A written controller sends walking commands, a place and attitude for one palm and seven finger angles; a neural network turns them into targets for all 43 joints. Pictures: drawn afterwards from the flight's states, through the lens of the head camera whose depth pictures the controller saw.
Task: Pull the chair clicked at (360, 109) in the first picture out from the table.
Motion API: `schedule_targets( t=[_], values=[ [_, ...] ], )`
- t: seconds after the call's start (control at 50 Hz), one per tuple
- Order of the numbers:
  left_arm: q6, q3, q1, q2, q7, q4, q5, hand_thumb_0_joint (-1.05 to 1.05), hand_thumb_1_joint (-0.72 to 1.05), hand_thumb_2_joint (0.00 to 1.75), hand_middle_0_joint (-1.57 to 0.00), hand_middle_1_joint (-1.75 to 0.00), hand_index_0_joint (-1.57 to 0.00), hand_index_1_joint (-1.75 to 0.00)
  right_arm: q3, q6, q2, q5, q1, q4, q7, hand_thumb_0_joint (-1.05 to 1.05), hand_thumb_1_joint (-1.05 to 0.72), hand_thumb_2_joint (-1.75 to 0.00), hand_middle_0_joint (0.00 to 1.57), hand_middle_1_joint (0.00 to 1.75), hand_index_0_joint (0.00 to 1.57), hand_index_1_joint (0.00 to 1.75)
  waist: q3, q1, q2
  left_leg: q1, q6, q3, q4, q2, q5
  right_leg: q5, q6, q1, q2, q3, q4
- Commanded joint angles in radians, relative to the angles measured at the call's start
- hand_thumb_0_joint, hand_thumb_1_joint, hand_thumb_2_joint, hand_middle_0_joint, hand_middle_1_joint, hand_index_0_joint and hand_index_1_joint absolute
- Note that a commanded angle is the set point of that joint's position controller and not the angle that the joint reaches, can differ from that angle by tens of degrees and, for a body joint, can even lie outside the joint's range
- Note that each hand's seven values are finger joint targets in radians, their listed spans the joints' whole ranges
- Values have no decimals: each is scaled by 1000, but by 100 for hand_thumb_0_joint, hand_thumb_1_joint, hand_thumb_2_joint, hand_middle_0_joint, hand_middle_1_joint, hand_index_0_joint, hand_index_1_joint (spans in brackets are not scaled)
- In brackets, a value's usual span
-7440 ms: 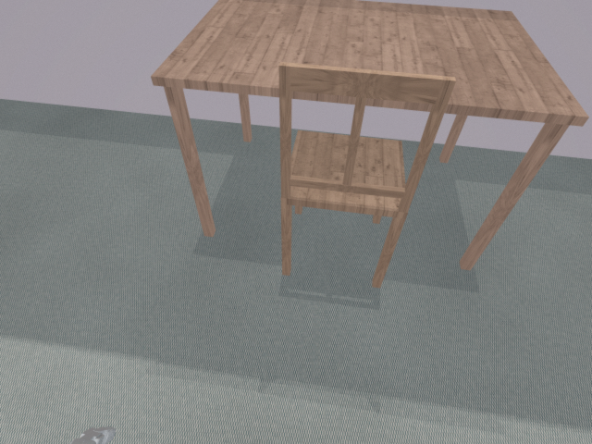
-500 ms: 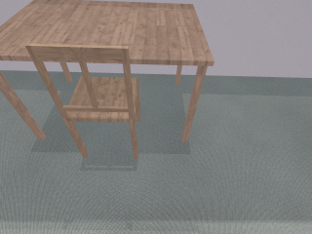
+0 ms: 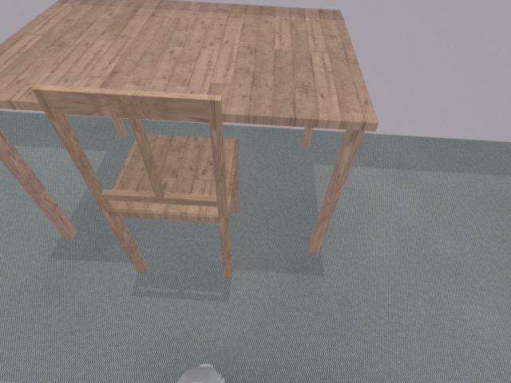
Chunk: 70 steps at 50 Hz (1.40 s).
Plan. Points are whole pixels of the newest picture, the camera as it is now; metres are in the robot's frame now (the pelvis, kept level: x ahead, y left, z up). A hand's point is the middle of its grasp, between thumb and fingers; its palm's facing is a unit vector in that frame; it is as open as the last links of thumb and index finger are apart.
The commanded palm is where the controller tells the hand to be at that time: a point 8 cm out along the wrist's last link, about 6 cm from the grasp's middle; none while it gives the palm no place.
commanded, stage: take the last steps up to it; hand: left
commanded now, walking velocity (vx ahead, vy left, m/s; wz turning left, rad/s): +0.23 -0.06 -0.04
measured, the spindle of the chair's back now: (149, 160) +0.62 +0.34 -0.10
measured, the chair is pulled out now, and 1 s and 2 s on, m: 0.00 0.00 0.00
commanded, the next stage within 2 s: come to a stop and stand still in 0.28 s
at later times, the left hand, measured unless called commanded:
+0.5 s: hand (178, 333) +0.23 +0.17 -0.16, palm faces -0.04 -0.97 -0.22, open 7.3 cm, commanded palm none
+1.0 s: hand (149, 363) +0.17 +0.21 -0.17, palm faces -0.02 -0.97 -0.26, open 7.3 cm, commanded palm none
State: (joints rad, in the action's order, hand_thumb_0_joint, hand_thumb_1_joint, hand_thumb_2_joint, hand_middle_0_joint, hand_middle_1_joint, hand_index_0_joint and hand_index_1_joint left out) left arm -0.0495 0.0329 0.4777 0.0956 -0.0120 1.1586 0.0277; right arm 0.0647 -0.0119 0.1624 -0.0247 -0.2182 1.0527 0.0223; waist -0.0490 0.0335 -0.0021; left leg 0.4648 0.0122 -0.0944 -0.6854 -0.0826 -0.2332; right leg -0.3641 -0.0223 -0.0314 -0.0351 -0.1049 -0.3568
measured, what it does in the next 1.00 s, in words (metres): walks ahead: left foot, then right foot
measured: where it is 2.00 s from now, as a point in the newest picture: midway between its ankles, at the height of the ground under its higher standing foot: outside the picture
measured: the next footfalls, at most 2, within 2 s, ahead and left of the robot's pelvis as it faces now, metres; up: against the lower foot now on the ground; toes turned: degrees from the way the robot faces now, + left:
left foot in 0.04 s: +0.18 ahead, +0.12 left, +0.00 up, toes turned +3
right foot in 0.44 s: +0.22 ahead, -0.12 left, +0.00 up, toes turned -7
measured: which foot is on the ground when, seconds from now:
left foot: up 0.00-0.02, down 0.04-1.00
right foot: down 0.00-0.04, up 0.06-0.42, down 0.44-1.00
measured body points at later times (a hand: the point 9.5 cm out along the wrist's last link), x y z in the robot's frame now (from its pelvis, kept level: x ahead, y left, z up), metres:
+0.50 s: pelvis +0.14 +0.00 +0.00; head +0.14 -0.03 +0.44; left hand +0.23 +0.22 -0.14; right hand +0.11 -0.22 -0.17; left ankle +0.11 +0.12 -0.73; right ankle +0.18 -0.11 -0.74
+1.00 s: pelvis +0.14 +0.02 -0.01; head +0.14 +0.01 +0.44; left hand +0.18 +0.26 -0.15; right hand +0.18 -0.22 -0.16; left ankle +0.14 +0.12 -0.73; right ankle +0.18 -0.11 -0.73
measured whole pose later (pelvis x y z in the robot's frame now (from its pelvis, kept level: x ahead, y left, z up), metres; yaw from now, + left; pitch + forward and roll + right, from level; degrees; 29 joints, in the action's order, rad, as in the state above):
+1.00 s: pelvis +0.14 +0.02 -0.01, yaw -3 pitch -2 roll +1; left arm 0.03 0.02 0.27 0.19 -0.03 1.02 0.02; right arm 0.04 0.01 0.18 -0.02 -0.26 0.94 0.00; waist -0.02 -0.01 0.01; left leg 0.23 0.03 -0.12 -0.58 -0.01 -0.32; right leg -0.25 0.00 0.33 -0.07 -0.07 -0.61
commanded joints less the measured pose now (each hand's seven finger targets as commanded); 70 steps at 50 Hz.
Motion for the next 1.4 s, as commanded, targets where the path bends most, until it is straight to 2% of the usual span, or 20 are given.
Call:
schedule_targets(
  t=[0.0,0.02,0.04,0.1,0.18,0.34,0.38,0.4,0.44,0.46,0.52,0.66,0.76,0.8,0.84,0.86,0.9,0.94,1.1,1.38],
  values=[
    [-11,30,42,110,-8,-38,-15,0,90,90,-20,-30,-20,-30,28,-59,164,-14,-279,20,-32,0,-90,-90,20,30,20,30,127,-142,143,-563,79,221,250,-143,52,211,67,375,-61,2,-442],
    [-11,21,46,78,-1,-66,-20,0,90,90,-20,-30,-20,-30,44,-53,252,-7,-369,38,-42,0,-90,-90,20,30,20,30,189,-146,313,-650,169,536,390,-357,100,-206,37,547,40,-14,-718],
    [-6,23,0,110,-1,-95,-13,0,90,90,-20,-30,-20,-30,43,-39,262,2,-326,24,-45,0,-90,-90,20,30,20,30,160,-134,180,-544,218,570,432,-392,-87,-229,64,585,4,69,-843],
    [3,30,-89,89,14,-87,0,0,90,90,-20,-30,-20,-30,8,-50,105,-1,-131,-20,-51,0,-90,-90,20,30,20,30,-40,-75,137,-243,168,363,510,-280,-158,-19,54,605,-86,103,-873],
    [36,27,-28,54,18,-81,0,0,90,90,-20,-30,-20,-30,2,-59,86,1,-56,-43,-51,0,-90,-90,20,30,20,30,-15,-6,125,-138,154,167,520,-214,-9,52,27,482,-92,72,-673],
    [31,25,-195,96,22,-157,3,0,90,90,-20,-30,-20,-30,20,-33,129,-5,-91,-31,-41,0,-90,-90,20,30,20,30,-36,-42,93,-164,155,167,462,-202,-106,88,16,361,-40,14,-308],
    [22,24,-148,103,16,-138,3,0,90,90,-20,-30,-20,-30,9,-25,110,-2,-79,-24,-43,0,-90,-90,20,30,20,30,-15,-6,54,-155,105,116,342,-143,-68,166,14,233,-15,-4,-145],
    [12,25,-119,130,7,-125,2,0,90,90,-20,-30,-20,-30,-3,-26,72,4,-91,-15,-43,0,-90,-90,20,30,20,30,5,7,-17,-131,56,59,242,-78,-40,242,24,149,-58,68,-58],
    [-1,23,-116,226,-9,-114,-8,0,90,90,-20,-30,-20,-30,-29,-22,8,15,-146,-8,-43,0,-90,-90,20,30,20,30,55,-31,-139,-107,-28,-9,129,27,-205,662,126,103,-307,292,1],
    [-9,25,-142,231,-12,-111,-16,0,90,90,-20,-30,-20,-30,-30,-9,14,12,-152,11,-48,0,-90,-90,20,30,20,30,97,-31,-235,-178,-39,15,87,15,-243,824,156,138,-298,285,11],
    [11,22,-220,208,-31,-121,-20,0,90,90,-20,-30,-20,-30,-24,11,27,26,-177,40,-61,0,-90,-90,20,30,20,30,114,-46,-153,-192,-47,52,95,5,-195,1040,177,97,-280,202,-71],
    [65,51,-283,212,-39,-156,-14,0,90,90,-20,-30,-20,-30,-1,40,45,12,-158,14,-60,0,-90,-90,20,30,20,30,66,-38,-30,-289,-35,51,171,-12,165,623,132,271,-216,158,-110],
    [79,31,-281,141,-26,-170,-12,0,90,90,-20,-30,-20,-30,2,18,111,7,-67,-35,-64,0,-90,-90,20,30,20,30,33,-11,145,-206,85,176,367,-156,343,95,22,256,-31,37,-265],
    [60,2,-113,167,-61,-120,-25,0,90,90,-20,-30,-20,-30,8,-4,166,29,60,-125,-56,0,-90,-90,20,30,20,30,83,36,145,-249,39,91,92,-155,492,290,63,272,-116,156,-168],
    [31,14,-236,267,-41,-196,-10,0,90,90,-20,-30,-20,-30,-13,23,58,12,-61,-151,-32,0,-90,-90,20,30,20,30,127,-42,-75,-199,-20,12,90,34,-166,145,136,298,-237,284,-34],
    [29,16,-265,263,-38,-213,-4,0,90,90,-20,-30,-20,-30,-13,25,54,10,-105,-145,-29,0,-90,-90,20,30,20,30,91,-70,-126,-234,-13,27,119,44,-165,24,148,372,-231,281,-18],
    [43,8,-285,228,-32,-229,-5,0,90,90,-20,-30,-20,-30,-16,12,70,6,-143,-136,-27,0,-90,-90,20,30,20,30,19,-82,0,-277,15,75,224,9,-86,-90,97,477,-130,181,-75],
    [53,0,-257,198,-24,-232,-4,0,90,90,-20,-30,-20,-30,-19,-1,103,0,-107,-158,-30,0,-90,-90,20,30,20,30,-33,-52,135,-149,46,174,367,-77,-126,-19,50,402,-41,80,-161],
    [38,-16,-173,181,-14,-178,-9,0,90,90,-20,-30,-20,-30,-36,-9,126,5,-90,-133,-36,0,-90,-90,20,30,20,30,-29,-35,-12,-149,34,133,395,-34,-187,68,49,312,-64,132,-71],
    [19,-21,-172,169,-20,-89,-16,0,90,90,-20,-30,-20,-30,-62,-26,82,10,-135,6,-47,0,-90,-90,20,30,20,30,-3,-33,10,-252,13,86,367,-33,61,250,54,242,-91,125,-54]
  ],
)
